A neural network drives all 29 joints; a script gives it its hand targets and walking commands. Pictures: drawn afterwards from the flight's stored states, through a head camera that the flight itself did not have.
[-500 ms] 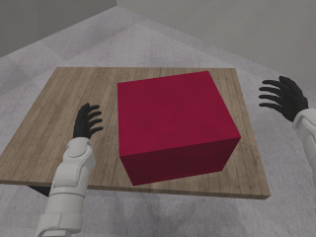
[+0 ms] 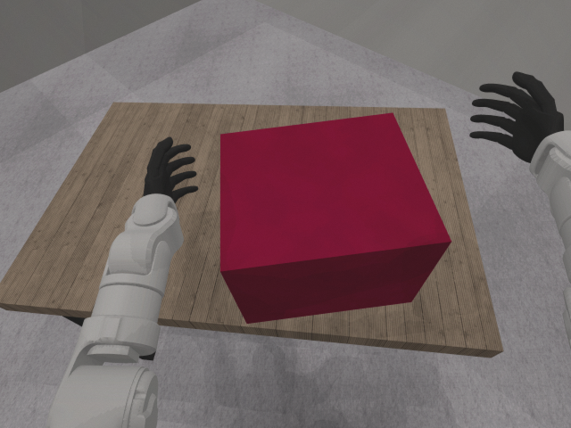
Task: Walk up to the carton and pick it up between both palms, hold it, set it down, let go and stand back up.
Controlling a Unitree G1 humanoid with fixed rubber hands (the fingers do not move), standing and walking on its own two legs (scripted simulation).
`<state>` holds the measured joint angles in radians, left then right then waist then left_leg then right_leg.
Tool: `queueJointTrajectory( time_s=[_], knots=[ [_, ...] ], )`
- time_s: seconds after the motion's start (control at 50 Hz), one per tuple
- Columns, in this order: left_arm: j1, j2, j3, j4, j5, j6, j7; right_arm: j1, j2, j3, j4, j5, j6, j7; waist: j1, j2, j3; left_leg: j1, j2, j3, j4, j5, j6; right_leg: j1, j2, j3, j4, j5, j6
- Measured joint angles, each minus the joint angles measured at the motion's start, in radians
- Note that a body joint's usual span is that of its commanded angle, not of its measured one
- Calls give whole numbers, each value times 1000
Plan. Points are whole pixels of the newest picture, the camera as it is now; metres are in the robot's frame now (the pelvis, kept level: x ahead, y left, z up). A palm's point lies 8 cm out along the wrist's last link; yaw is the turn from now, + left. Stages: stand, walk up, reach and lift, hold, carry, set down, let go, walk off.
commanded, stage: reach and lift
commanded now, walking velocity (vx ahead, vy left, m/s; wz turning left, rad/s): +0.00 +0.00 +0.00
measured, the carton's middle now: (318, 220) +0.46 +0.02 -0.03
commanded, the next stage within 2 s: none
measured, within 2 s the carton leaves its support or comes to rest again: neither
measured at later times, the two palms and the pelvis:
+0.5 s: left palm (184, 225) +0.40 +0.23 +0.02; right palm (487, 168) +0.51 -0.22 +0.06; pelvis +0.00 -0.01 -0.02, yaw +0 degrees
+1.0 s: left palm (206, 240) +0.40 +0.21 -0.03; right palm (463, 203) +0.50 -0.22 -0.02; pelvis -0.02 -0.01 -0.04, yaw -1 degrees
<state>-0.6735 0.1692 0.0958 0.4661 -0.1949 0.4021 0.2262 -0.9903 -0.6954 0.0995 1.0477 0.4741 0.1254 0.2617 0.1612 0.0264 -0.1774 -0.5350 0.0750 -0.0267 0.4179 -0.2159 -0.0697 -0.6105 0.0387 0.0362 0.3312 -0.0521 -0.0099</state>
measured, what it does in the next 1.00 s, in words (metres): stands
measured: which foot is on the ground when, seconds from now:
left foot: down 0.00-1.00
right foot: down 0.00-1.00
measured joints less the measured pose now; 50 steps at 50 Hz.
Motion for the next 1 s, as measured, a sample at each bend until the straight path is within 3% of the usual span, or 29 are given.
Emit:
queueJointTrajectory(
  time_s=[0.18, 0.3, 0.42, 0.52, 0.66, 0.82, 1.0],
  knots=[
    [-104, 9, -10, 148, 4, -73, -8, -109, 2, 29, 120, -6, -32, -18, 12, 4, -30, -67, 3, -13, 22, -2, -6, -61, 3, -12, 18, -4, -5],
    [-109, -3, -30, 246, 3, -207, -29, -111, 22, 60, 185, -11, -125, -23, 25, 6, -45, -111, 2, -16, 45, -9, -8, -106, 3, -14, 48, -15, -6],
    [-117, -12, -60, 421, -12, -370, -52, -96, 64, 85, 290, -17, -240, -35, 32, -2, -52, -178, 5, -17, 82, -18, -12, -174, 6, -16, 87, -25, -9],
    [-109, -12, -70, 509, -29, -497, -56, -93, 101, 88, 307, -13, -318, -62, 31, -5, -77, -277, 7, -15, 128, -29, -15, -275, 10, -13, 130, -32, -10],
    [-128, -23, -74, 561, -53, -605, -64, -100, 107, 67, 314, -42, -384, -75, 48, 0, -115, -408, 9, -15, 180, -35, -17, -402, 13, -13, 172, -32, -11],
    [-142, -25, -45, 586, -51, -672, -88, -93, 111, 75, 296, -47, -425, -99, 41, 1, -124, -491, 6, -4, 215, -41, -15, -495, 12, -2, 220, -41, -9],
    [-143, -54, -37, 587, -73, -663, -67, -67, 133, 111, 241, -48, -410, -104, 54, 4, -130, -511, 12, 17, 238, -53, -11, -522, 20, 17, 238, -43, -5]
  ],
)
